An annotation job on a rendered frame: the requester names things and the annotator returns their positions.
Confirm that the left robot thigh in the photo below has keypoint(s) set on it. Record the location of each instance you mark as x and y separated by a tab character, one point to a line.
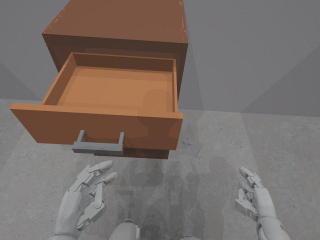
126	231

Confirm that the right robot forearm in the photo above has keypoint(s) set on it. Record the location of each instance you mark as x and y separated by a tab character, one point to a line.
269	228

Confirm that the drawer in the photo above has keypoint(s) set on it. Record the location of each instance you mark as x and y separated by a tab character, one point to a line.
105	95

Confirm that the left robot shin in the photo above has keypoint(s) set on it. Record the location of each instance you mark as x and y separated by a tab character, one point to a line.
128	221

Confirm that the handle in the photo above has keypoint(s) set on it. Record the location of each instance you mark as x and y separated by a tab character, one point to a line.
98	148

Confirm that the robot right hand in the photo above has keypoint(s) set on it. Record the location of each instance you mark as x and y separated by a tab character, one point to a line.
258	203

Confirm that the robot left hand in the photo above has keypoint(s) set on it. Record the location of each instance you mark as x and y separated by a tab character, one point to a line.
76	201

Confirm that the cabinet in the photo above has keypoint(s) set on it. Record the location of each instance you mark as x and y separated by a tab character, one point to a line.
139	28

